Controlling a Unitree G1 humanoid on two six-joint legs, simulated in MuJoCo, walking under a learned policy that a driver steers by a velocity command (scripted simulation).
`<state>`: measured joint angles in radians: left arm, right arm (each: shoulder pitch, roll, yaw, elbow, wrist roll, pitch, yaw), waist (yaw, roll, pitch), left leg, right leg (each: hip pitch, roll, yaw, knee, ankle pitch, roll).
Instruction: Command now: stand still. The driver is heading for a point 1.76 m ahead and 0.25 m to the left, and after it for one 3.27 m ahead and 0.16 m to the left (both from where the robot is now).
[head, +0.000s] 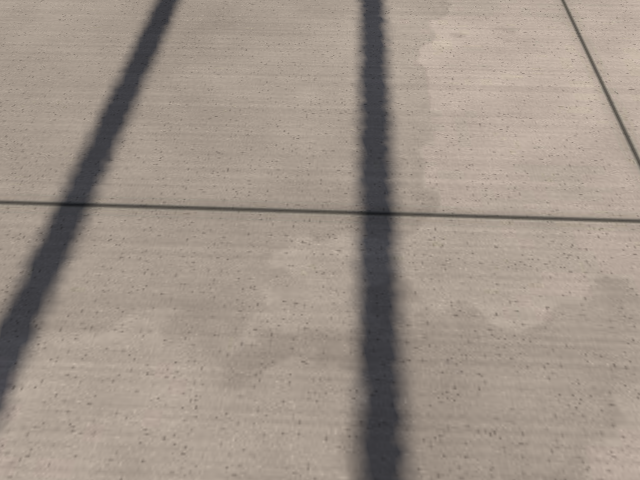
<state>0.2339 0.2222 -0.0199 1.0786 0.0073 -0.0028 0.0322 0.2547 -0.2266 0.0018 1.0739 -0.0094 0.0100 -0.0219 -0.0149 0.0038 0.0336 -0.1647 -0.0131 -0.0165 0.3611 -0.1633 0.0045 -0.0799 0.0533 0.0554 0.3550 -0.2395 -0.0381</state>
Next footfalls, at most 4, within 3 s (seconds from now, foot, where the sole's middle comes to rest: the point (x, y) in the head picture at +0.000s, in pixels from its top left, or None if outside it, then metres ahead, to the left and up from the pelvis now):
1.02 right None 0.46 -0.02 -0.78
1.58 left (272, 377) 0.77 0.14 -0.78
2.12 right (342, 275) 1.07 -0.04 -0.78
2.70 left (278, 206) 1.34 0.14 -0.78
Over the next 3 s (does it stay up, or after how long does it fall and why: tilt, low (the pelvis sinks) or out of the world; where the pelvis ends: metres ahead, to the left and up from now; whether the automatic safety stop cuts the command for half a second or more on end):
stays up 1.35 0.11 0.00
